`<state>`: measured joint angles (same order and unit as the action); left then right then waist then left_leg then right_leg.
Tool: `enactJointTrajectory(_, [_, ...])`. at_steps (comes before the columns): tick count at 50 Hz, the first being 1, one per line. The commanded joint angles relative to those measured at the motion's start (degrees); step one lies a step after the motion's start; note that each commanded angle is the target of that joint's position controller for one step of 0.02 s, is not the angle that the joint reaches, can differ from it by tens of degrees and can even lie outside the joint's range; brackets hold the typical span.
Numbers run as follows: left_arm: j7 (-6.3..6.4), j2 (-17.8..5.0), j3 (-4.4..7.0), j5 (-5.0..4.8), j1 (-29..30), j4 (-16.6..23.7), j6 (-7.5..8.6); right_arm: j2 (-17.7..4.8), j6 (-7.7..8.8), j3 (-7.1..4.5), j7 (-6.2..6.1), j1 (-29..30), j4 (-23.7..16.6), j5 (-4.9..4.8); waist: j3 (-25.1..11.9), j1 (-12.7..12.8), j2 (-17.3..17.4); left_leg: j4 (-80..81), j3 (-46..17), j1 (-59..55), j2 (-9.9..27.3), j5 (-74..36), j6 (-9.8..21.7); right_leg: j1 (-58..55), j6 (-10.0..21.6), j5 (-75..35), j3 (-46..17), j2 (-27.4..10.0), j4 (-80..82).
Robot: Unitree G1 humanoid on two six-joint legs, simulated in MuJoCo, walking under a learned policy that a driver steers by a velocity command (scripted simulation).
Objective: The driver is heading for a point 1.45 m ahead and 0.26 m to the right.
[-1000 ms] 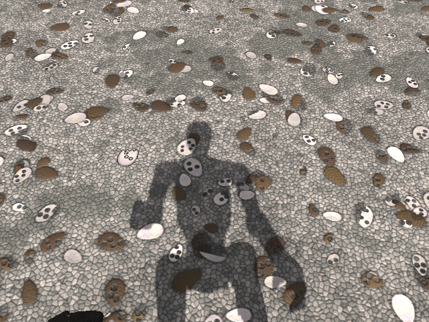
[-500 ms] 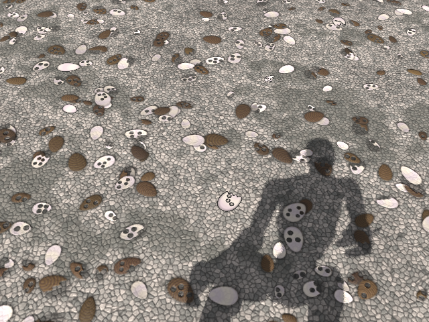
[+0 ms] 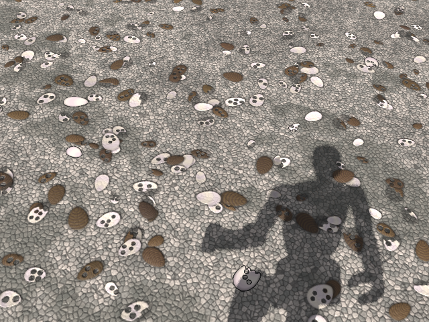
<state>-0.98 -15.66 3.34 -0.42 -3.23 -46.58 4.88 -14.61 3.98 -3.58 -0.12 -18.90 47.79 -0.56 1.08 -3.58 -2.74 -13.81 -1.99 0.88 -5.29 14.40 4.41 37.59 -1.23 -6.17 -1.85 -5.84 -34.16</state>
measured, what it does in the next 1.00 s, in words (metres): walks ahead: right foot, then left foot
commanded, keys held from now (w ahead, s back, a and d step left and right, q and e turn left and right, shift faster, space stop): w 0.52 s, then w+e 0.48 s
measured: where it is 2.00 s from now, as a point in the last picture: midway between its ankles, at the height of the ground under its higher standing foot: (240, 199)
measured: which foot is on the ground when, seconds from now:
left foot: down 0.00-0.16, up 0.18-0.64, down 0.66-1.00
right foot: up 0.00-0.12, down 0.14-0.68, up 0.70-1.00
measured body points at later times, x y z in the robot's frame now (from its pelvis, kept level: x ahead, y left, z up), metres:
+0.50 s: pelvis +0.29 -0.05 +0.00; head +0.32 -0.05 +0.45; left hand +0.30 +0.23 -0.13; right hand +0.48 -0.30 -0.10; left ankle +0.46 +0.13 -0.69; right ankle +0.24 -0.14 -0.74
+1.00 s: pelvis +0.56 +0.01 +0.00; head +0.58 +0.00 +0.45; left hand +0.76 +0.24 -0.11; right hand +0.54 -0.28 -0.13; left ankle +0.52 +0.11 -0.74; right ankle +0.68 -0.19 -0.68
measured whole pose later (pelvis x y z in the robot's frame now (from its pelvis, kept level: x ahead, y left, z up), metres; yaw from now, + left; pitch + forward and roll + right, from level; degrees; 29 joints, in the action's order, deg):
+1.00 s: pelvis +0.56 +0.01 +0.00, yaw -12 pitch +1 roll +2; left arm -1.0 -16.6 4.3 -1.2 -9.0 -46.6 1.5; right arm -15.0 5.3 -4.2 -0.5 -17.7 51.2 0.9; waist 0.8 -3.1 -2.3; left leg -13.7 11.9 1.4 -0.7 13.3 0.9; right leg 40.0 0.2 1.4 -2.5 -6.9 -48.3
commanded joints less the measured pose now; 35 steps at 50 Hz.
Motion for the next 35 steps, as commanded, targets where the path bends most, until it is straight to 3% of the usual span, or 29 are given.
enactJointTrajectory(1, [-0.96, -3.9, 0.37, -0.26, 9.2, 5.9, 1.44, -9.4, 0.06, -2.34, -0.43, -3.9, -0.5, -0.18, 3.2, -1.9, 6.5, 2.3, -7.1, -0.9, 16.8, -17.2, 7.5, 1.0, 1.3, -0.1, 1.2, 1.8, 4.2])
enactJointTrajectory(4, [-1.79, -5.1, 0.6, -0.28, 7.8, 6.2, 1.94, -10.2, -0.79, -2.67, -0.9, -4.3, 0.4, -0.27, 2.3, -0.2, 7.7, -2.0, -7.9, -6.4, 18.9, -26.4, 6.2, -0.8, 3.7, 6.6, 1.7, 3.0, 6.5])
enactJointTrajectory(5, [-1.78, -6.1, 1.03, -0.22, 5.0, 5.6, 2.03, -10.8, -0.98, -2.81, -1.01, -3.5, 0.3, -0.23, 0.5, 1.5, 8.7, -5.1, -7.4, -6.9, 18.5, -35.3, 5.5, -5.3, 4.7, 9.0, 2.9, 4.5, 6.6])
enactJointTrajectory(6, [-1.55, -7.6, 1.86, -0.09, -0.6, 4.0, 2.08, -11.1, -1.23, -2.79, -1.05, -2.3, 0.1, -0.24, -3.2, 4.8, 9.0, -11.4, -6.0, -6.2, 16.9, -45.3, 4.5, -13.8, 6.2, 8.9, 4.7, 6.5, 7.5])
enactJointTrajectory(7, [-1.17, -10.2, 2.97, 0.34, -9.6, 1.6, 2.04, -10.0, -1.36, -2.17, -1.06, -1.5, -0.5, 0.01, -9.7, 9.0, 7.9, -22.2, -3.8, -1.0, 14.0, -45.6, 2.8, -28.1, 8.5, 6.0, 3.4, 4.8, 6.2])
enactJointTrajectory(8, [-0.8, -14.4, 3.88, 1.04, -19.0, 0.2, 1.89, -6.8, -1.04, -0.9, -1.01, -4.4, -1.5, 1.42, -19.0, 10.5, -0.4, -41.2, -1.9, 14.4, 8.7, -25.3, 0.4, -48.3, 13.9, 5.0, -11.8, -7.5, 3.3])
enactJointTrajectory(9, [-1.04, -14.0, 3.91, 0.04, -22.0, -1.7, 1.41, -2.1, 0.08, 0.35, -0.39, -10.1, -0.7, -0.05, -25.4, 8.5, -16.0, -59.6, -2.6, 33.5, -0.5, 16.3, -3.0, -62.6, 22.3, 18.0, -38.2, -17.6, 12.4])
enactJointTrajectory(10, [-1.06, -9.6, 2.52, -1.07, -19.8, -1.3, 1.23, -8.6, 1.14, -0.87, -0.11, -5.5, -1.1, -1.23, -19.6, 10.4, -8.1, -64.4, -7.8, 40.6, 3.1, 17.5, -2.0, -59.2, 19.4, 29.1, -38.2, -15.6, 16.4])
enactJointTrajectory(11, [-0.64, -7.8, 1.9, -0.59, -15.5, -0.3, 0.96, -9.8, 1.7, -1.16, 0.14, 1.0, -3.4, -2.2, -11.3, 10.0, -4.5, -64.0, -5.7, 43.2, 6.1, 12.8, -1.5, -51.1, 16.8, 29.2, -29.6, -13.6, 17.6])
enactJointTrajectory(12, [-0.67, -6.9, 1.37, 0.28, -11.6, 0.2, 0.88, -9.1, 1.82, -1.02, 0.03, 4.4, -4.2, -1.47, -5.2, 8.1, 1.2, -60.1, -3.6, 41.6, 9.0, 8.2, -1.5, -41.4, 15.5, 23.4, -23.5, -11.3, 19.9])
enactJointTrajectory(13, [-0.6, -6.0, 1.06, 0.84, -9.3, 0.5, 1.16, -8.8, 1.59, -1.37, -0.18, 4.6, -4.3, -0.52, -3.5, 6.1, 0.5, -55.9, -3.6, 38.9, 11.0, 5.3, -1.8, -35.6, 15.4, 18.4, -20.4, -10.1, 20.9])
enactJointTrajectory(14, [-0.77, -5.2, 0.73, 1.27, -8.8, 0.5, 1.4, -8.1, 1.25, -1.42, -0.13, 3.3, -3.9, -0.04, -2.5, 4.8, -0.1, -54.0, -3.6, 35.3, 11.9, 4.4, -1.9, -31.8, 14.9, 10.9, -17.0, -8.3, 21.6])
enactJointTrajectory(15, [-0.78, -5.5, 0.76, 1.08, -8.4, 0.1, 1.43, -6.7, 0.74, -1.28, -0.16, 1.4, -3.6, -0.17, -3.2, 3.3, -1.5, -51.8, -3.3, 33.7, 12.4, 3.8, -2.4, -30.2, 15.3, 11.3, -15.3, -7.8, 23.1])
enactJointTrajectory(17, [-0.49, -7.1, 1.11, 0.6, -8.5, -0.5, 1.69, -5.3, -0.08, -0.8, -0.4, 2.3, -3.9, -0.15, -1.4, 2.8, -1.8, -47.0, -2.3, 34.1, 13.5, 2.6, -3.8, -26.6, 16.5, 8.9, -12.4, -8.1, 25.9])
enactJointTrajectory(20, [0.27, -8.5, 1.59, 0.23, -10.2, -1.3, 1.34, -4.8, -0.07, -0.4, -0.36, 8.0, -5.4, 0.46, 0.0, 4.2, -0.2, -36.1, -1.0, 36.1, 13.7, -7.4, -5.2, -26.9, 15.1, 6.1, -6.7, -5.9, 27.5])
enactJointTrajectory(23, [0.64, -9.2, 1.7, -0.3, -12.7, -2.4, 0.92, -3.5, 0.5, 0.19, 0.21, 13.7, -6.6, 0.25, 0.5, 6.2, 0.1, -24.9, 0.8, 33.2, 11.7, -16.9, -5.2, -27.6, 13.0, 4.2, -2.3, -3.8, 27.4])
enactJointTrajectory(28, [0.76, -9.6, 1.84, -1.09, -18.1, -5.1, -0.42, -4.3, 1.18, 0.24, 1.44, 21.4, -9.5, -0.41, 2.4, 8.4, -0.5, -16.6, 0.7, 33.3, 9.6, -16.6, -4.2, -34.8, 12.1, 4.8, -4.3, -6.9, 23.7])
enactJointTrajectory(31, [1.23, -11.1, 2.41, -1.21, -16.9, -5.2, -1.39, -7.0, 2.0, -0.74, 1.84, 17.3, -9.0, -0.33, 0.5, 4.6, -2.1, -13.2, 1.0, 26.0, 7.9, -11.1, -2.5, -37.1, 10.6, -1.2, -6.8, -8.2, 17.6])
enactJointTrajectory(32, [1.31, -10.7, 2.17, -1.19, -15.9, -4.9, -1.54, -8.8, 2.17, -1.79, 1.54, 11.0, -7.1, -0.11, -3.1, 1.1, -1.6, -11.5, 2.1, 16.5, 6.8, -11.0, -1.2, -35.5, 9.2, -7.6, -5.3, -6.0, 10.9])
enactJointTrajectory(33, [1.27, -8.0, 1.16, -0.45, -15.6, -4.1, -1.41, -12.1, 2.26, -3.16, 0.99, 1.5, -4.9, 0.66, -10.6, -3.0, 0.2, -14.3, -1.0, 0.9, 10.8, -12.5, 1.3, -28.6, 7.2, -4.4, -3.1, -2.6, -1.8])
enactJointTrajectory(34, [1.1, -2.1, -0.55, 0.33, -20.2, -2.4, -0.58, -17.9, 1.79, -4.57, 0.41, -5.8, -4.0, 1.79, -20.2, -3.0, 12.2, -14.3, -20.7, -21.6, 25.6, -9.6, 7.9, -8.4, 3.1, 16.3, 1.8, 5.3, -23.6])
enactJointTrajectory(35, [0.89, -2.6, -0.73, -0.94, -22.0, -2.7, 0.45, -15.4, 1.26, -3.96, 0.61, -7.5, -3.3, 1.16, -25.4, -3.0, 20.1, -6.2, -38.0, -24.9, 30.9, 0.1, 12.5, 1.7, 2.4, 40.6, -3.2, 7.9, -34.7])
Next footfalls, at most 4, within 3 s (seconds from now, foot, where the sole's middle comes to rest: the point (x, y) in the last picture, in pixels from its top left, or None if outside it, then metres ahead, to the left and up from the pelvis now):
0.14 right None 0.28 -0.14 -0.78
0.66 left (167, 299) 0.56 0.11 -0.78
1.18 right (254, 230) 0.79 -0.19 -0.78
1.66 left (212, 180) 1.01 -0.05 -0.78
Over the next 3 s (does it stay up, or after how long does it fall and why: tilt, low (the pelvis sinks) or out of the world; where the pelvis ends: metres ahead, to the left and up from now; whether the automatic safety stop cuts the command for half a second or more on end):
stays up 1.31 -0.18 -0.03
